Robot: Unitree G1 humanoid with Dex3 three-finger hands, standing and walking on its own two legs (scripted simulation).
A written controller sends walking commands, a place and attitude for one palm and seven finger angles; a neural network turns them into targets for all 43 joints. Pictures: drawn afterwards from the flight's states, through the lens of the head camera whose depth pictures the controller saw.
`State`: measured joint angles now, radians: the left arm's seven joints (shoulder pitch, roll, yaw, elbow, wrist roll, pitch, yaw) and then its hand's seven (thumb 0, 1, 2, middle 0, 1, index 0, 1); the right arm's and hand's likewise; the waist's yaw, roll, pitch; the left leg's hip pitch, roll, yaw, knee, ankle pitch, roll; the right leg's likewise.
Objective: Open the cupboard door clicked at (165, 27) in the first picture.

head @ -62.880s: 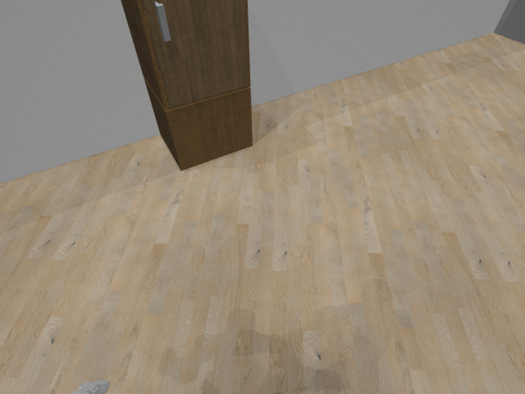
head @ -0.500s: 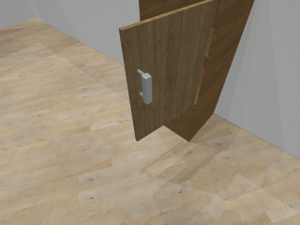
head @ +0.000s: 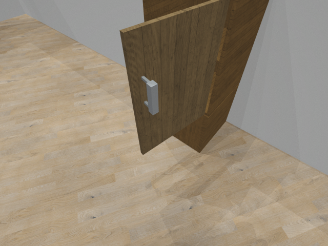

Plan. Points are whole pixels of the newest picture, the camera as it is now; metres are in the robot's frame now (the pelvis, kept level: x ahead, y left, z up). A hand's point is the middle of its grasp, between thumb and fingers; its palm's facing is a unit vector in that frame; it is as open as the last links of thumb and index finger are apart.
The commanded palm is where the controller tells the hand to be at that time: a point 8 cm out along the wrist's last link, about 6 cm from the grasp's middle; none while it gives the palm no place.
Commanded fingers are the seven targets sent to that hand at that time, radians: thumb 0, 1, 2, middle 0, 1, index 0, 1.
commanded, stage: look to check the result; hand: left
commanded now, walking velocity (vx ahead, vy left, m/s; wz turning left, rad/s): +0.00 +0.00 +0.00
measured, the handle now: (149, 95) +0.56 +0.08 +0.03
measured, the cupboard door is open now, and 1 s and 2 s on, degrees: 78 78 78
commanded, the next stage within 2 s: stand and wait in 0.34 s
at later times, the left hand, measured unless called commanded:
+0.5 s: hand out of the picture +0.04 +0.22 -0.16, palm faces +0.01 -0.96 -0.29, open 7.4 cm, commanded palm none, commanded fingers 0.00 0.90 0.90 -0.20 -0.30 -0.20 -0.30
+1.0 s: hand out of the picture +0.05 +0.23 -0.16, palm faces +0.00 -0.96 -0.30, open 7.4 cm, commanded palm none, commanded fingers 0.00 0.90 0.90 -0.20 -0.30 -0.20 -0.30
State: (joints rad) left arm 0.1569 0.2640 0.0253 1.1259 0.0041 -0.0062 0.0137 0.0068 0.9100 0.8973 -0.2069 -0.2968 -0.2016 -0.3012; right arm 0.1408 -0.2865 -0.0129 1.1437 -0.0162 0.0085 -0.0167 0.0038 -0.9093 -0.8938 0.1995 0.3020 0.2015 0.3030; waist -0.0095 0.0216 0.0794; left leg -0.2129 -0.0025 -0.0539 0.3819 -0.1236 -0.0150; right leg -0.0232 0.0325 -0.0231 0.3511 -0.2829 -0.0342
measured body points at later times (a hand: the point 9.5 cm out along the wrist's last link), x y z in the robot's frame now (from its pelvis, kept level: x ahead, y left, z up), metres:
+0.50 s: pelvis +0.01 +0.00 +0.00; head +0.02 -0.01 +0.45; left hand +0.04 +0.27 -0.14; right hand +0.07 -0.26 -0.15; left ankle +0.05 +0.13 -0.74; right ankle -0.06 -0.10 -0.74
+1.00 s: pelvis +0.01 +0.00 +0.00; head +0.03 +0.00 +0.45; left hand +0.05 +0.28 -0.14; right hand +0.06 -0.27 -0.15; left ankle +0.05 +0.13 -0.74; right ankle -0.06 -0.10 -0.74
